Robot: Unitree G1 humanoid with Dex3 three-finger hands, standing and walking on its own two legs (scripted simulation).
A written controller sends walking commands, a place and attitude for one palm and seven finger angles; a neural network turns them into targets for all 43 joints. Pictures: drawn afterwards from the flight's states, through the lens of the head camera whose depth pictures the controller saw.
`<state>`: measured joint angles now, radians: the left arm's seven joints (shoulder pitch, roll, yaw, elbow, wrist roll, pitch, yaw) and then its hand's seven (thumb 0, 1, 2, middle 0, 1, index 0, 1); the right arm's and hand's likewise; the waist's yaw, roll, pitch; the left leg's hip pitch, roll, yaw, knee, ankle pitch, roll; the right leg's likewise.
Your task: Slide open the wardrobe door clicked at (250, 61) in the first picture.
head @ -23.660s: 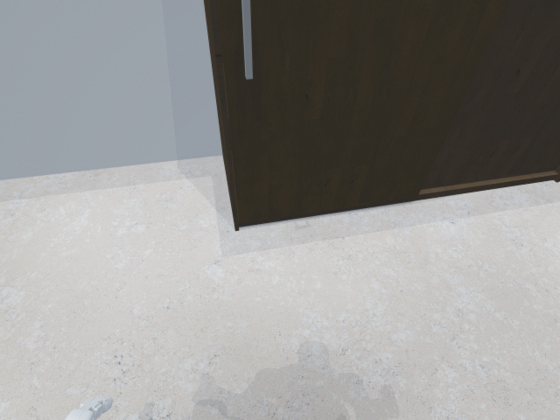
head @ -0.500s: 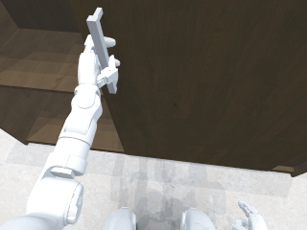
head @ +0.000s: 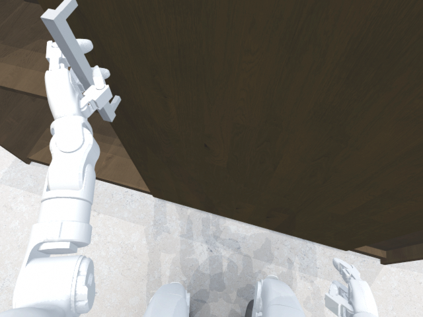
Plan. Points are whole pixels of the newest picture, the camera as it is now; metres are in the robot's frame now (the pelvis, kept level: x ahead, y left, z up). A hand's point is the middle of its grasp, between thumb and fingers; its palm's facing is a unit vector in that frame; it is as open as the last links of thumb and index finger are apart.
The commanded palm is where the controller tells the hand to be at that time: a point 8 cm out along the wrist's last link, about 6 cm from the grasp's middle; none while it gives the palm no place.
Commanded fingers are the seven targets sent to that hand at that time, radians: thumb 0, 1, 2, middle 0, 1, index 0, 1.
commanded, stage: stop walking and hold the door there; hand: left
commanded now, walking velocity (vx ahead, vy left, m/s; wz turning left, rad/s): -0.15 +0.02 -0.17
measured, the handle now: (92, 70) +0.46 +0.30 +0.12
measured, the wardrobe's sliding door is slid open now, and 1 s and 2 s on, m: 0.70 0.70 0.70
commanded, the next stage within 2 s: none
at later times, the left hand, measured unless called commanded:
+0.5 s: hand (98, 89) +0.42 +0.28 +0.12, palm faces +0.53 -0.80 -0.28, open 6.3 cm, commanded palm +0.37 +0.30 +0.10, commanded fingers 0.00 0.90 0.90 -0.45 -1.40 -0.45 -1.40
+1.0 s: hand (98, 92) +0.41 +0.27 +0.12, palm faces +0.44 -0.86 -0.26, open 6.4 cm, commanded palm +0.37 +0.30 +0.10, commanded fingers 0.00 0.90 0.90 -0.45 -1.40 -0.45 -1.40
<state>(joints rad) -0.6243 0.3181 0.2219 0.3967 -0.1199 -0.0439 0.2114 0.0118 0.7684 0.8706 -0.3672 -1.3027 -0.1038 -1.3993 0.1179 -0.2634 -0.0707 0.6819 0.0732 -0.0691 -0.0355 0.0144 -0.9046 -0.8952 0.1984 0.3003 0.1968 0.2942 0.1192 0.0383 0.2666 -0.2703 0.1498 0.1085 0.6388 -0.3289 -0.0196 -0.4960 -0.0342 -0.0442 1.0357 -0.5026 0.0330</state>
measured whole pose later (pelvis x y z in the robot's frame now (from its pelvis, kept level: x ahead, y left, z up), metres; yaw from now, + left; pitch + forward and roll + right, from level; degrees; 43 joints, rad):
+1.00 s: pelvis +0.01 -0.01 +0.00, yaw -9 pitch -2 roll -1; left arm -0.35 0.51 0.41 0.66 -0.03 -0.07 0.17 -0.05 0.72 0.79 -0.29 -1.26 -0.20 -1.33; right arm 0.26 -0.26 0.02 0.73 0.04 -0.06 -0.10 0.02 -0.90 -0.89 0.21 0.30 0.21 0.30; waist -0.03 0.02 0.01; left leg -0.32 0.08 0.16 0.51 -0.16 0.02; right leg -0.22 0.00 -0.04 0.51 -0.26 0.00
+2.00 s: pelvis -0.06 +0.13 +0.01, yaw -9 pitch -1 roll +6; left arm -0.64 0.43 0.28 0.69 -0.02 -0.16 0.06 -0.05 0.66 0.80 -0.36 -1.36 -0.35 -1.37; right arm 0.23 -0.28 0.03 0.73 0.03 -0.07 -0.03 0.01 -0.90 -0.89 0.20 0.30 0.20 0.30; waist -0.04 -0.07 0.21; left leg -0.60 0.02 0.02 1.00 -0.39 -0.05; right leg -0.14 -0.22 -0.13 0.55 -0.38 0.06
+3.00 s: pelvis -0.07 +0.14 +0.00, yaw -5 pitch +0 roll +1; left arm -0.77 0.31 0.17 0.77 -0.07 -0.11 0.09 -0.01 0.76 0.84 -0.36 -1.31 -0.25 -1.40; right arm 0.21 -0.28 -0.01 0.72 0.05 -0.04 -0.09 0.01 -0.90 -0.89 0.20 0.30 0.20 0.29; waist -0.01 0.00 0.14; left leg -0.28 0.04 0.08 0.58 -0.28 -0.02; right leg -0.32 -0.04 -0.07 0.64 -0.31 -0.01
